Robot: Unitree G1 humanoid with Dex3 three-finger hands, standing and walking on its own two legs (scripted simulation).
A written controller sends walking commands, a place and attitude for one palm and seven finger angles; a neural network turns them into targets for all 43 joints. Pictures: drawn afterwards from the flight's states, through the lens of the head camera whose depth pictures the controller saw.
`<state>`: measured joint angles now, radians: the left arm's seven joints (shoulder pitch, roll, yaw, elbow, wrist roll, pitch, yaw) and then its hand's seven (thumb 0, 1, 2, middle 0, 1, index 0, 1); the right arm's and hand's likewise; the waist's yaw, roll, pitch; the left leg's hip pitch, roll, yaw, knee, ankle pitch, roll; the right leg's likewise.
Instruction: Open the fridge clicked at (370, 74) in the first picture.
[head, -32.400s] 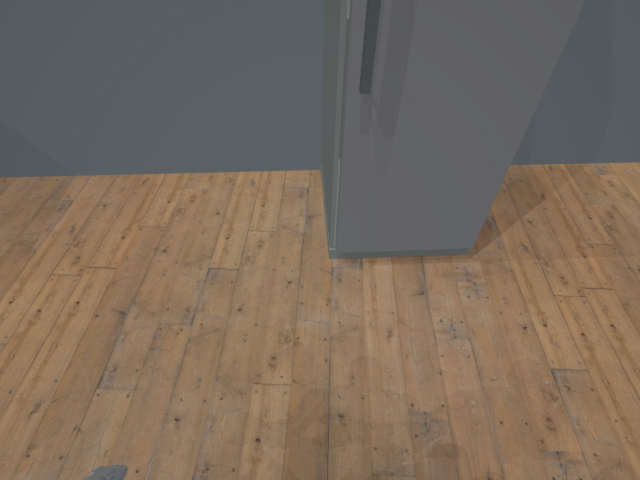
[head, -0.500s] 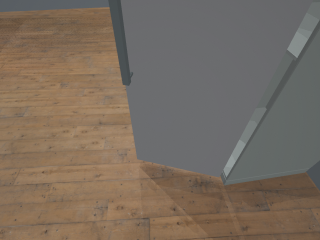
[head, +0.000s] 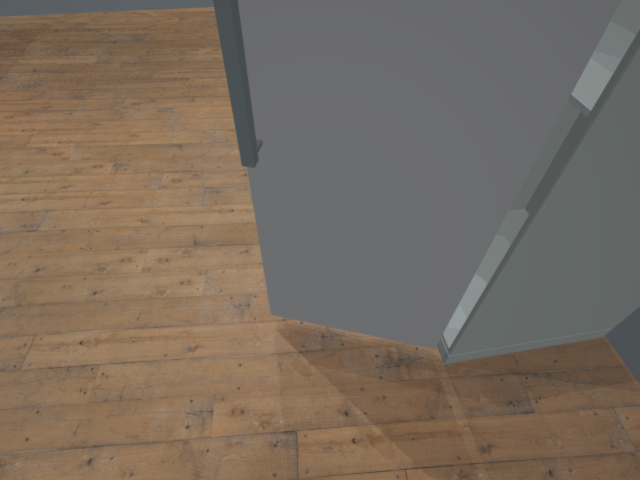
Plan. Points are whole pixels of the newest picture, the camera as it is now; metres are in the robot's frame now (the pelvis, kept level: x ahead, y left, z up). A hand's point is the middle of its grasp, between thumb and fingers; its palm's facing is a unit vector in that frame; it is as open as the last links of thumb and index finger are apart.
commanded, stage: look to check the result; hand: left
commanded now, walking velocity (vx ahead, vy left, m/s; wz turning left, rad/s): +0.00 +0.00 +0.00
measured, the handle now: (236, 27) +0.68 +0.17 +0.24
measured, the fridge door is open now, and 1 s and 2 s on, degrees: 67 67 67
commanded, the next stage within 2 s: stand and wait in 0.42 s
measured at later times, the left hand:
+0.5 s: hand out of the picture +0.09 +0.24 -0.16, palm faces -0.02 -0.95 -0.32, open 7.4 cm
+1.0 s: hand out of the picture +0.11 +0.23 -0.15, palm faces -0.03 -0.94 -0.33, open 7.4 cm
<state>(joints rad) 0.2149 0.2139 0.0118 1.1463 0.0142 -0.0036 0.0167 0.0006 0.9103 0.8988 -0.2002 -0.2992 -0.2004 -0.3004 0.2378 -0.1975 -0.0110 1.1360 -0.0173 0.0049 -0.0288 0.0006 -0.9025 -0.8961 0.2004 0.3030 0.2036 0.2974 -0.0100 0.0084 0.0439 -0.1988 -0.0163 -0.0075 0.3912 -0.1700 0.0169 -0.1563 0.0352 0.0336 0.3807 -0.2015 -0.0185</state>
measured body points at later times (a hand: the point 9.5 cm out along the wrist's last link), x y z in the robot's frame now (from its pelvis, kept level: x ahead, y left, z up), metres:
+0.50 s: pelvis +0.01 +0.00 +0.00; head +0.02 +0.00 +0.45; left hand +0.09 +0.29 -0.13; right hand +0.08 -0.30 -0.13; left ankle +0.03 +0.11 -0.74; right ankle +0.00 -0.11 -0.74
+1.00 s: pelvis +0.03 -0.01 +0.00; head +0.05 -0.01 +0.45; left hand +0.11 +0.28 -0.13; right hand +0.10 -0.30 -0.13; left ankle +0.03 +0.11 -0.74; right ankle +0.00 -0.11 -0.74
